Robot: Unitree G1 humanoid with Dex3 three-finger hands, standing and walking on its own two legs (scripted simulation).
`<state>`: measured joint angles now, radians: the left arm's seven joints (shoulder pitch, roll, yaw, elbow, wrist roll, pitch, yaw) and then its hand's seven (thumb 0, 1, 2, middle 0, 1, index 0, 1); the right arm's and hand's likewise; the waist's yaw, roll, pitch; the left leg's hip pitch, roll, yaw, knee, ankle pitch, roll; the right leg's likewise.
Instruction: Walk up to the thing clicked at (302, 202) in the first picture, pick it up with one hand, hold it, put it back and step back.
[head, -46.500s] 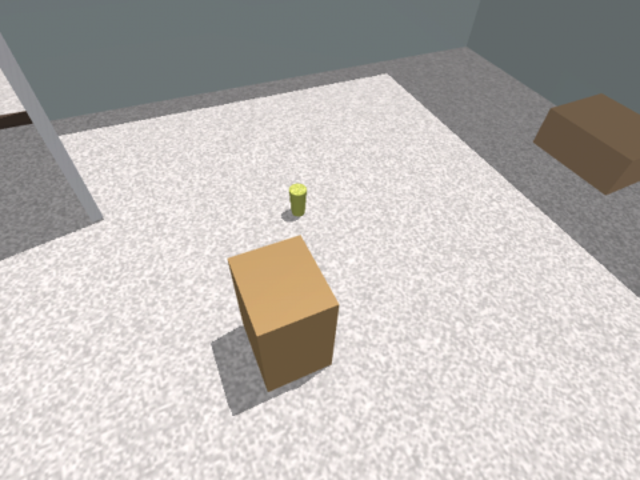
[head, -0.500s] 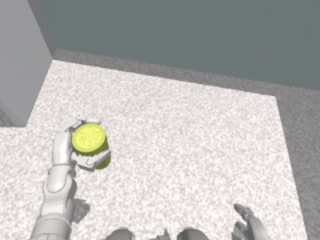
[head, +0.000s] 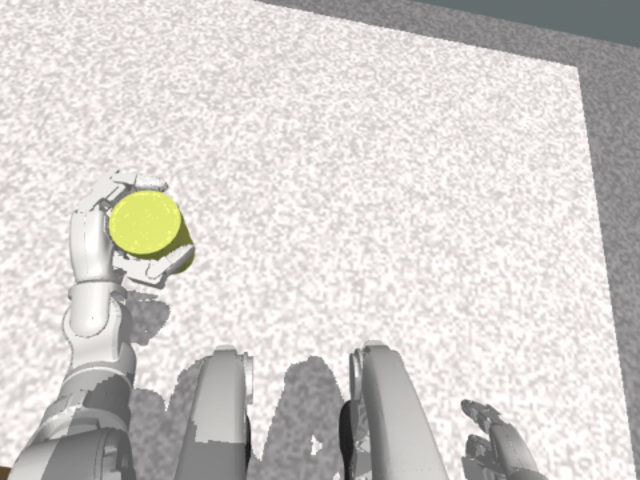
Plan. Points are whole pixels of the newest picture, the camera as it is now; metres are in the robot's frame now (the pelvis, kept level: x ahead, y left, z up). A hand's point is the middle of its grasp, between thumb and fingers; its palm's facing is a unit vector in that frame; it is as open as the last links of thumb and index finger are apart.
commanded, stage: crouch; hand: left
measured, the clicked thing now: (161, 240) +0.40 +0.19 -0.06
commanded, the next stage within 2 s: lower in 1.18 s
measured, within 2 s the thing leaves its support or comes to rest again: neither
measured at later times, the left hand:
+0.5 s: hand (184, 258) +0.43 +0.20 -0.22, palm faces +0.13 -0.99 -0.03, open 10.0 cm
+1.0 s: hand (194, 262) +0.45 +0.21 -0.31, palm faces +0.12 -0.99 -0.03, open 10.0 cm
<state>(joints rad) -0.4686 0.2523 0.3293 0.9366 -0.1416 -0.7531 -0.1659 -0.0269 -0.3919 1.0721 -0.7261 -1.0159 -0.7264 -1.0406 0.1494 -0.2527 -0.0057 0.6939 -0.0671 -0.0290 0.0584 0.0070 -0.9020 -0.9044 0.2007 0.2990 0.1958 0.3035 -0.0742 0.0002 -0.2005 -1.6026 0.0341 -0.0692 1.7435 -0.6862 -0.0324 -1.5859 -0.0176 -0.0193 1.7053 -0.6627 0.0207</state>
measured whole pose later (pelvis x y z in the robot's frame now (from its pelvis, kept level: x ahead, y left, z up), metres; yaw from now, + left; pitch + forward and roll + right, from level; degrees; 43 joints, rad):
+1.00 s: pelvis -0.05 +0.01 -0.23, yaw -7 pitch +26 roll -10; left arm -0.77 0.58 0.51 1.22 -0.02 -0.80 -0.11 -0.03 -0.40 1.08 -0.74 -1.00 -0.74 -1.02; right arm 0.06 -0.32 0.21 0.68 -0.20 0.05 0.14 0.00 -0.92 -0.91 0.20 0.30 0.20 0.30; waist -0.23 -0.07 0.07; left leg -2.26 -0.01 -0.22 2.50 -0.71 -0.05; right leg -2.20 0.02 -0.08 2.37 -0.64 0.06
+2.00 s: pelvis -0.05 +0.03 -0.25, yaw -12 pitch +18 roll -17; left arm -0.82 0.85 0.48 1.48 -0.01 -1.01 0.02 -0.03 -0.40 1.08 -0.74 -0.99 -0.74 -1.01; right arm -0.11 -0.37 0.47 0.57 -0.33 0.08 0.15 0.00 -0.91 -0.90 0.20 0.30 0.20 0.30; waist -0.31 -0.23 0.27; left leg -2.23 -0.01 -0.35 2.63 -0.74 -0.04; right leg -2.11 0.06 -0.19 2.38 -0.63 0.09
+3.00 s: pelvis -0.05 +0.04 -0.24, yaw -15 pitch +16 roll -20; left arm -0.83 0.95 0.46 1.58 -0.02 -1.10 0.05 -0.01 -0.35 0.44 -0.60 -0.56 -0.61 -0.55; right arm -0.18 -0.37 0.57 0.54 -0.38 0.08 0.13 0.00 -0.92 -0.90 0.21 0.30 0.20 0.30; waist -0.32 -0.28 0.31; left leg -2.21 -0.01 -0.41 2.64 -0.75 -0.02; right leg -2.06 0.07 -0.24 2.34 -0.61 0.09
